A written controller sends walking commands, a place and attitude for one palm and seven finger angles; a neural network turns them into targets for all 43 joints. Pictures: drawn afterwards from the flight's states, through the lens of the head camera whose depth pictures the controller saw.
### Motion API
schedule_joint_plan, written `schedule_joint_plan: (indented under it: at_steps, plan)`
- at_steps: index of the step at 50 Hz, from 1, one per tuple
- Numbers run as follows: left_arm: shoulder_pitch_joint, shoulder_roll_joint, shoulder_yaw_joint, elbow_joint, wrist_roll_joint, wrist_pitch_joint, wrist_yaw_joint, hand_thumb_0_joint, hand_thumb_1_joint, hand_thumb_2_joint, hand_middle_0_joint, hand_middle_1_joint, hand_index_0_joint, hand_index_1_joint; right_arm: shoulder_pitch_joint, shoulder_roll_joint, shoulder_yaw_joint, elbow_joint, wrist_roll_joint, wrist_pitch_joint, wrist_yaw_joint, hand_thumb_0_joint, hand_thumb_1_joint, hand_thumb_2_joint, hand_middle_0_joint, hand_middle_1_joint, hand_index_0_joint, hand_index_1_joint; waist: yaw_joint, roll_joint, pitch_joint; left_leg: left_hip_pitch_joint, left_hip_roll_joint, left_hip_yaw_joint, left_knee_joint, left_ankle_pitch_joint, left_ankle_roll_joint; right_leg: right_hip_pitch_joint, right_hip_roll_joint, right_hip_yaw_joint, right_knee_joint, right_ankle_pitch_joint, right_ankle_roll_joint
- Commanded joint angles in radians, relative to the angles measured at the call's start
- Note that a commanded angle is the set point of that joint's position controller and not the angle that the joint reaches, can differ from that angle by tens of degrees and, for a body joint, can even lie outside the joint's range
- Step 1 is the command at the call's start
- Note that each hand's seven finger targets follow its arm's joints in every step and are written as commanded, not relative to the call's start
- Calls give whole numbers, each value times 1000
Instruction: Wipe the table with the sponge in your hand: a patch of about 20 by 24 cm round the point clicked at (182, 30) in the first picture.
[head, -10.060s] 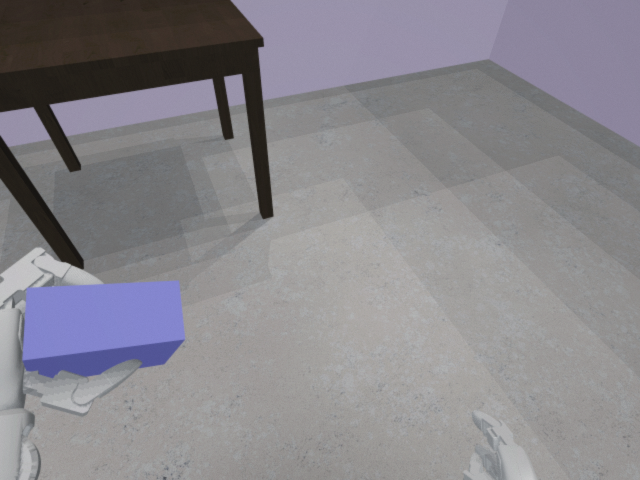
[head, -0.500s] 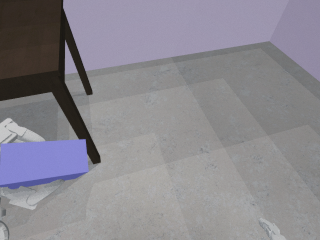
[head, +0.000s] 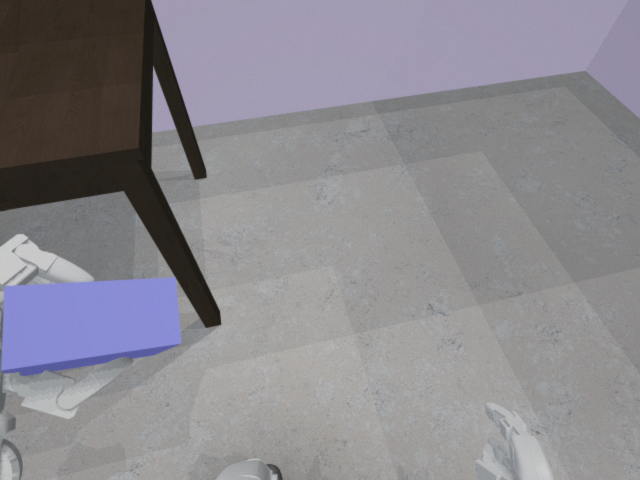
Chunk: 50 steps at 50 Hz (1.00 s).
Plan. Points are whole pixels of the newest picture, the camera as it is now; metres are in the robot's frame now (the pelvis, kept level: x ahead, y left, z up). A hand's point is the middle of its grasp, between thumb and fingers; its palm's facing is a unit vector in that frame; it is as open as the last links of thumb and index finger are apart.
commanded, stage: take the last steps up to it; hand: left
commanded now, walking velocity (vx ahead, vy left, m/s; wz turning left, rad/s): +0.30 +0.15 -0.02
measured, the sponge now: (118, 324) +0.23 +0.21 +0.14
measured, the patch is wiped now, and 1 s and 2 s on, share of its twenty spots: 0.00 0.00 0.00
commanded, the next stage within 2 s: come to a stop and stand still in 0.82 s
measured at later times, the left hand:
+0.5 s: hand (97, 219) +0.32 +0.26 +0.16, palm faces +0.35 -0.79 -0.51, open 10.1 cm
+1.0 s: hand (65, 165) +0.37 +0.30 +0.18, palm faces +0.37 -0.79 -0.49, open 10.1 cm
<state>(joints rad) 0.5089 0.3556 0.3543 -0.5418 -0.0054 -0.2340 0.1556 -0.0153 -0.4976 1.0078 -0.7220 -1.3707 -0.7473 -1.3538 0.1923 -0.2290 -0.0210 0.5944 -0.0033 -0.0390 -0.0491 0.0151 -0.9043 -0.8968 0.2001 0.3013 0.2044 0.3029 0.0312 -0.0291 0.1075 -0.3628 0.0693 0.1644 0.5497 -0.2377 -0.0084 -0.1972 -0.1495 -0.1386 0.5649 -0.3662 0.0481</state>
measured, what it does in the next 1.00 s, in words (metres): walks ahead: left foot, then right foot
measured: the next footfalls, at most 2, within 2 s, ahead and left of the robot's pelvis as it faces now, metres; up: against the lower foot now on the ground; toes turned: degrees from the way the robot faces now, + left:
left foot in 0.02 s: +0.10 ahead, +0.14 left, +0.00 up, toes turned +10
right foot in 0.34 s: +0.13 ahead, -0.07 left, +0.00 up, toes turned -13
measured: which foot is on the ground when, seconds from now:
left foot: up 0.00-0.00, down 0.02-0.34, up 0.36-0.68, down 0.70-1.00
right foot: down 0.00-0.02, up 0.04-0.32, down 0.34-0.70, up 0.72-0.98, down 1.00-1.00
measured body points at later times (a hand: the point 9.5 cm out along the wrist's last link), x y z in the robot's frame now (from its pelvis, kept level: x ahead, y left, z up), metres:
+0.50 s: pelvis +0.10 +0.02 +0.00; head +0.14 -0.01 +0.45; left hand +0.30 +0.30 +0.19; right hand +0.24 -0.22 -0.12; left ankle +0.08 +0.16 -0.65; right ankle +0.09 -0.06 -0.73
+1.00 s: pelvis +0.16 +0.08 -0.01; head +0.20 +0.06 +0.44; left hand +0.35 +0.34 +0.21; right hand +0.33 -0.11 -0.11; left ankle +0.21 +0.20 -0.73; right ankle +0.17 +0.00 -0.74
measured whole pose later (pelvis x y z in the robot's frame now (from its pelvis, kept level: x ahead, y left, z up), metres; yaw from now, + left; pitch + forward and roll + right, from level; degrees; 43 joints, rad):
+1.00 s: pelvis +0.16 +0.08 -0.01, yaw -1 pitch +0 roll +2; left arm 0.51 0.41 0.38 -0.58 -0.03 -0.22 0.15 -0.02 -0.50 1.01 -0.72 -1.37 -0.75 -1.35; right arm 0.19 -0.11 0.04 0.59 0.01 -0.09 -0.05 0.01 -0.90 -0.90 0.20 0.30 0.20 0.30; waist 0.02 0.01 0.07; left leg -0.36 0.06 0.17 0.60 -0.24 0.01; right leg -0.32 -0.06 -0.16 0.65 -0.37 0.03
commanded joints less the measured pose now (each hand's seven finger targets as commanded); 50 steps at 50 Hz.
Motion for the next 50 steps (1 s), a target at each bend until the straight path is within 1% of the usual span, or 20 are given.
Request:
schedule_joint_plan:
  at_steps: [1,2,4,8,15,16,17,18,21,24,29,33,34,35,36,38,41,47,49,50]
  plan:
    - [-145,180,125,-309,-12,-85,34,0,100,1300,-1200,-1600,-1200,-1600,-43,-99,-68,-157,15,-73,-12,0,-900,-900,200,300,200,300,-45,348,-316,511,264,-337,-160,352,165,-311,69,-8,457,-167,-20]
    - [-117,210,135,-240,-6,-91,29,0,100,1300,-1200,-1600,-1200,-1600,-38,-85,-61,-147,12,-84,-13,0,-900,-900,200,300,200,300,-41,322,-308,452,343,-481,-216,265,240,-364,88,52,635,-309,-30]
    - [-110,225,167,-253,-16,-82,26,0,100,1300,-1200,-1600,-1200,-1600,-58,-76,-61,-126,22,-89,-9,0,-900,-900,200,300,200,300,-49,277,-251,386,343,-457,-225,168,294,-475,22,114,712,-221,-22]
    - [-18,181,151,-335,-29,-83,15,0,100,1300,-1200,-1600,-1200,-1600,-68,-66,-50,-120,24,-117,2,0,-900,-900,200,300,200,300,-27,287,-241,280,237,-212,-228,212,212,-376,22,30,465,-96,-12]
    - [-9,178,155,-147,-31,-31,14,0,100,1300,-1200,-1600,-1200,-1600,-63,-77,-36,-113,21,-91,-24,0,-900,-900,200,300,200,300,-26,144,-237,97,176,-101,-48,96,103,45,83,-48,-79,100,-31]
    - [-30,202,167,-124,-22,-29,13,0,100,1300,-1200,-1600,-1200,-1600,-58,-68,-35,-112,20,-79,-26,0,-900,-900,200,300,200,300,-25,6,-247,-6,121,-52,122,7,76,139,-24,102,-153,147,-76]
    - [-30,224,177,-82,-18,-23,12,0,100,1300,-1200,-1600,-1200,-1600,-62,-47,-28,-125,17,-66,-22,0,-900,-900,200,300,200,300,-28,-226,-241,-233,-13,-1,365,-193,28,252,-241,472,-227,249,-177]
    - [-62,221,185,-65,-41,-24,11,0,100,1300,-1200,-1600,-1200,-1600,-80,-71,-38,-130,21,-67,-7,0,-900,-900,200,300,200,300,-13,-306,-218,-337,-31,-96,576,-294,0,261,-345,621,-274,290,-219]
    - [-43,214,182,-116,-29,-63,5,0,100,1300,-1200,-1600,-1200,-1600,-94,-56,-17,-96,11,-46,3,0,-900,-900,200,300,200,300,-21,-83,-164,-385,29,-186,728,-169,-29,204,-288,353,-220,511,-202]
    - [-32,196,152,-157,-11,-83,11,0,100,1300,-1200,-1600,-1200,-1600,-102,-57,-18,-102,2,-37,4,0,-900,-900,200,300,200,300,-28,-81,-179,-292,37,-128,524,-114,-27,160,-227,156,-188,680,-168]
    - [-10,219,178,-261,-13,-78,36,0,100,1300,-1200,-1600,-1200,-1600,-88,-47,-34,-148,-3,-46,3,0,-900,-900,200,300,200,300,1,-142,-215,-76,-7,6,149,-62,-12,130,-209,105,-155,661,-161]
    - [-54,199,163,-262,-12,-76,43,0,100,1300,-1200,-1600,-1200,-1600,-44,-55,-52,-152,3,-44,-14,0,-900,-900,200,300,200,300,-38,-47,-260,177,-43,51,-102,86,-10,58,-139,46,17,480,-99]
    - [-70,202,166,-263,-15,-84,42,0,100,1300,-1200,-1600,-1200,-1600,-33,-74,-64,-155,8,-48,-20,0,-900,-900,200,300,200,300,-48,77,-279,291,13,-10,-132,127,17,-34,-91,26,172,384,-71]
    - [-77,191,164,-271,-21,-91,41,0,100,1300,-1200,-1600,-1200,-1600,-35,-102,-75,-160,13,-51,-18,0,-900,-900,200,300,200,300,-44,318,-301,410,209,-264,-142,379,115,-232,30,-25,386,-42,-19]
    - [-88,198,153,-247,-11,-98,38,0,100,1300,-1200,-1600,-1200,-1600,-17,-100,-75,-171,19,-59,-7,0,-900,-900,200,300,200,300,-37,338,-297,391,314,-435,-180,496,204,-323,91,21,577,-330,-22]
    - [-75,221,165,-185,-13,-92,21,0,100,1300,-1200,-1600,-1200,-1600,-41,-92,-69,-141,17,-71,-8,0,-900,-900,200,300,200,300,-35,295,-266,275,333,-453,-203,244,263,-391,40,97,690,-256,-17]
    - [-53,189,142,-294,-26,-91,8,0,100,1300,-1200,-1600,-1200,-1600,-59,-76,-56,-128,28,-87,2,0,-900,-900,200,300,200,300,-28,275,-237,186,231,-254,-206,203,212,-332,34,47,541,-139,-6]
    - [-35,191,146,-243,-41,-38,16,0,100,1300,-1200,-1600,-1200,-1600,-47,-68,-18,-124,18,-103,-18,0,-900,-900,200,300,200,300,-26,207,-248,118,203,-180,-172,71,135,-64,107,-33,68,-38,-2]
    - [-72,182,140,-173,-36,-20,17,0,100,1300,-1200,-1600,-1200,-1600,-55,-62,-7,-123,16,-89,-26,0,-900,-900,200,300,200,300,-27,128,-224,63,167,-140,-78,22,81,29,76,18,-124,111,-18]
    - [-104,202,147,-143,-31,-16,18,0,100,1300,-1200,-1600,-1200,-1600,-48,-51,-2,-126,14,-78,-27,0,-900,-900,200,300,200,300,-44,-1,-217,8,102,-90,33,-62,40,47,-30,172,-179,261,-65]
